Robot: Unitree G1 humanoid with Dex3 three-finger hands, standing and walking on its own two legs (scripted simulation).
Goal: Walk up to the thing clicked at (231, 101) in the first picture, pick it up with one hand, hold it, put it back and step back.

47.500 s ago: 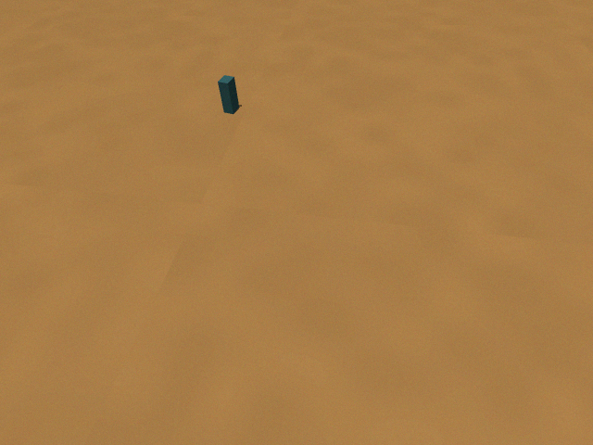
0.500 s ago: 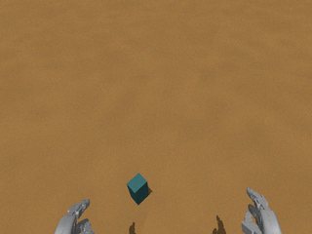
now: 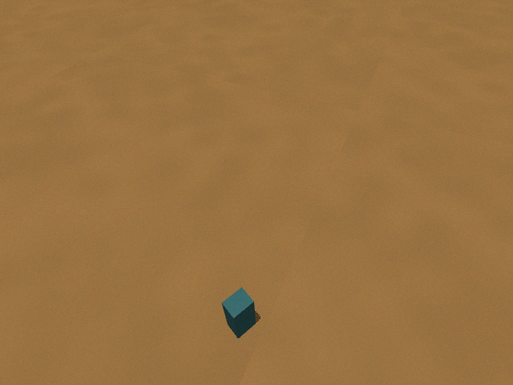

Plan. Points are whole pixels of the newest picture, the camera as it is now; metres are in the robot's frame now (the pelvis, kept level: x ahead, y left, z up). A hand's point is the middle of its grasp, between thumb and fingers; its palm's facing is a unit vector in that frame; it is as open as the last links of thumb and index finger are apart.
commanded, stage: stand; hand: left
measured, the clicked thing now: (239, 313) +0.48 +0.12 -0.66
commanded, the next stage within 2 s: go down in 1.76 s
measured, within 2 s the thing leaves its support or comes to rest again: neither
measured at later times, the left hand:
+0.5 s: hand out of the picture +0.04 +0.24 -0.14, palm faces +0.01 -0.93 -0.36, open 7.4 cm
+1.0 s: hand out of the picture +0.06 +0.23 -0.14, palm faces +0.00 -0.94 -0.35, open 7.4 cm
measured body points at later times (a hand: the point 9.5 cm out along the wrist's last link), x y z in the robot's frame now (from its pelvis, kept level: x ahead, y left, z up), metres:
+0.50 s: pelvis +0.00 -0.01 +0.02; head +0.00 -0.01 +0.47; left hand +0.04 +0.29 -0.11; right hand +0.06 -0.29 -0.13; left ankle -0.01 +0.11 -0.73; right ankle +0.02 -0.14 -0.73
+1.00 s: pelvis +0.00 -0.02 +0.02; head +0.01 -0.02 +0.47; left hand +0.06 +0.28 -0.11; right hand +0.07 -0.31 -0.12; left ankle -0.01 +0.11 -0.73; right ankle +0.02 -0.14 -0.73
